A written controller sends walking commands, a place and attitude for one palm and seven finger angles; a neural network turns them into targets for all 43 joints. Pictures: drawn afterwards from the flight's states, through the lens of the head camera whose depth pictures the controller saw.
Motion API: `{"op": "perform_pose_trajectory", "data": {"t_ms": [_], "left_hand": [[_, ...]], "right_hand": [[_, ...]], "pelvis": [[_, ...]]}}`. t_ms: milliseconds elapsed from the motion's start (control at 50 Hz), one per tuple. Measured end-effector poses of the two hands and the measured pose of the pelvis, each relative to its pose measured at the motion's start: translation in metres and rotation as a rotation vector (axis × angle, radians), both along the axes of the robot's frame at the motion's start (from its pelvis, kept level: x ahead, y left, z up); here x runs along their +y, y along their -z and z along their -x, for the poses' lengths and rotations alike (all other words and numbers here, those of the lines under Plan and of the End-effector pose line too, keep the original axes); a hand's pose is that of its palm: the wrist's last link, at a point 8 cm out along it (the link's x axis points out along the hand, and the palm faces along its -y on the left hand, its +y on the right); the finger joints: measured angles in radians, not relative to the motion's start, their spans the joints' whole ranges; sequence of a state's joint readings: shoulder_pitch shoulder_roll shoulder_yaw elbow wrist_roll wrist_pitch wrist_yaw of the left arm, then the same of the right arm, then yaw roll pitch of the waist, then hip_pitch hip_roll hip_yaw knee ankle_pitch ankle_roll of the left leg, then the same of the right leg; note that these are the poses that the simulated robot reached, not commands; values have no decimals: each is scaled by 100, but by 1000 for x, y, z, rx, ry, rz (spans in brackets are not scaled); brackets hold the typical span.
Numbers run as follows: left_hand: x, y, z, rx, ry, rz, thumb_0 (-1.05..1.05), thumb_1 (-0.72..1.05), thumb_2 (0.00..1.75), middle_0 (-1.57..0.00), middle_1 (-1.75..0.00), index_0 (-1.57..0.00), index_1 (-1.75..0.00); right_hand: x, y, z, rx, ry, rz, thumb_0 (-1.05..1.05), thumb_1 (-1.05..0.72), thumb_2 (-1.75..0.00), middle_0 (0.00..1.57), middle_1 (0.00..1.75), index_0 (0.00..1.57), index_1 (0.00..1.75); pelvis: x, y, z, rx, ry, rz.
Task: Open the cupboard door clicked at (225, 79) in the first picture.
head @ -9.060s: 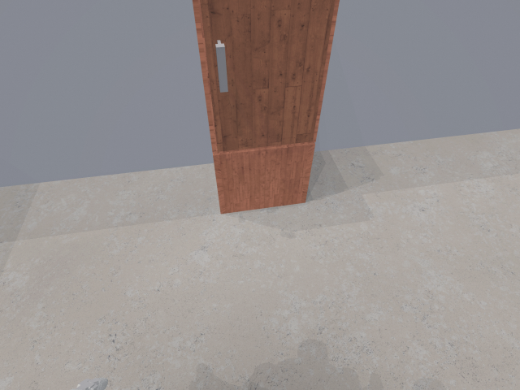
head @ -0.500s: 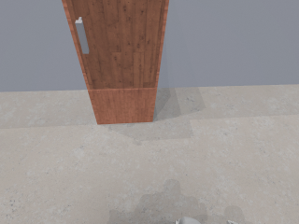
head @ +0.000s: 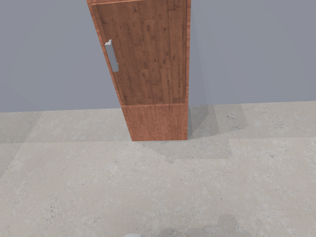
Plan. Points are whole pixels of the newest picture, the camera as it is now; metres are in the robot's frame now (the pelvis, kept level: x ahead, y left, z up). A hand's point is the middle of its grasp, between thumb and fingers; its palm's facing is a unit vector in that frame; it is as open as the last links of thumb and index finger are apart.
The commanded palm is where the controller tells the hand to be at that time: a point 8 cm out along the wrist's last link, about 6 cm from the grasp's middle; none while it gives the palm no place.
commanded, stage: take the last steps up to it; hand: left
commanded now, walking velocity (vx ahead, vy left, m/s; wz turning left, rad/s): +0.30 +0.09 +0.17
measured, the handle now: (113, 55) +0.92 +0.28 +0.02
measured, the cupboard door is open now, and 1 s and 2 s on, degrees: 0 0 0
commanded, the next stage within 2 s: come to a stop and stand still in 1.24 s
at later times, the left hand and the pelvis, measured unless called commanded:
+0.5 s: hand out of the picture -0.10 +0.24 -0.18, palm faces +0.22 -0.97 -0.15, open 7.4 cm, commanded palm none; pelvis +0.03 +0.10 -0.01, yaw +4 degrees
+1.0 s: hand (86, 197) +0.29 +0.29 -0.18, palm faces -0.01 -0.99 -0.15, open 7.4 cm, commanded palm none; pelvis +0.19 +0.13 -0.01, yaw +1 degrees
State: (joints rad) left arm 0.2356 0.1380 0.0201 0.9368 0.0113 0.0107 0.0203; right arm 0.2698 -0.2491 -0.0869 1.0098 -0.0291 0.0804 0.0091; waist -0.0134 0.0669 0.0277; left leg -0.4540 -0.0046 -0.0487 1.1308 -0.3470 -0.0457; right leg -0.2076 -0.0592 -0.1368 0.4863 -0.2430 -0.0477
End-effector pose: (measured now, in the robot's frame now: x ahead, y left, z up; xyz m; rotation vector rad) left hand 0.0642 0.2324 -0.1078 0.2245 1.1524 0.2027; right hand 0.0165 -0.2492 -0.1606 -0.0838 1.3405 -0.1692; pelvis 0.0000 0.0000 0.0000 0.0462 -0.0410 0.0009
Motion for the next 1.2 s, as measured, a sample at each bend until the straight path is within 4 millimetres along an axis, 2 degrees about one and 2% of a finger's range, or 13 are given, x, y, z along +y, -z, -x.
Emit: {"op": "perform_pose_trajectory", "data": {"t_ms": [120,240,380,480,540,600,720,840,940,1020,1080,1140,1200], "left_hand": [[2,3,57,68,-105,15,0,92,90,-20,-30,-20,-30],[5,11,125,206,-199,59,0,91,90,-20,-30,-20,-30],[20,23,182,371,-284,138,1,91,90,-20,-30,-20,-30],[51,46,184,446,-290,193,1,91,90,-20,-30,-20,-30],[75,48,150,427,-239,193,1,91,90,-20,-30,-19,-30],[99,46,98,333,-197,181,1,91,90,-20,-30,-19,-30],[134,43,-8,148,-148,147,1,91,90,-19,-30,-19,-30],[141,40,-96,84,-81,127,0,91,90,-19,-30,-19,-30],[127,40,-168,66,-4,129,0,91,90,-19,-30,-19,-30],[105,45,-230,32,58,138,1,91,90,-19,-30,-19,-30],[88,52,-266,-14,74,138,0,91,90,-19,-30,-19,-30],[77,52,-277,-21,34,139,0,91,90,-19,-30,-19,-30],[84,42,-282,-17,-36,96,-3,95,90,-20,-30,-20,-30]], "right_hand": [[-6,-9,0,37,-67,15,0,-91,-89,20,30,20,30],[12,-19,-30,3,-131,26,0,-91,-89,19,30,19,30],[69,-32,-90,-112,-211,25,0,-91,-89,19,30,19,30],[120,-31,-116,-207,-217,46,0,-91,-89,19,30,20,30],[133,-38,-112,-228,-139,76,-2,-94,-89,20,30,20,30],[135,-42,-98,-177,-115,107,-3,-96,-89,20,30,20,30],[156,-34,-52,18,-61,94,-2,-94,-89,20,30,20,30],[188,-26,-14,205,19,25,0,-92,-89,20,30,20,30],[210,-27,-5,327,75,-37,0,-91,-89,20,30,20,30],[212,-27,-16,407,113,-69,0,-91,-89,20,30,20,30],[199,-20,-39,438,141,-80,0,-90,-89,20,30,20,30],[175,-9,-85,397,129,-66,0,-90,-89,20,30,20,30],[148,-5,-155,276,78,-34,0,-90,-89,20,30,20,30]], "pelvis": [[-1,-6,1,12,-39,0],[15,-9,-2,24,-59,11],[52,-6,-13,32,-72,36],[90,8,-27,21,-74,71],[107,4,-38,12,-58,72],[120,-2,-51,11,-60,74],[135,-4,-84,11,-54,60],[139,1,-123,18,-41,52],[134,7,-162,27,-32,57],[122,14,-197,30,-16,65],[108,23,-231,24,-11,42],[98,24,-254,14,-8,48],[92,16,-273,16,-20,57]]}}
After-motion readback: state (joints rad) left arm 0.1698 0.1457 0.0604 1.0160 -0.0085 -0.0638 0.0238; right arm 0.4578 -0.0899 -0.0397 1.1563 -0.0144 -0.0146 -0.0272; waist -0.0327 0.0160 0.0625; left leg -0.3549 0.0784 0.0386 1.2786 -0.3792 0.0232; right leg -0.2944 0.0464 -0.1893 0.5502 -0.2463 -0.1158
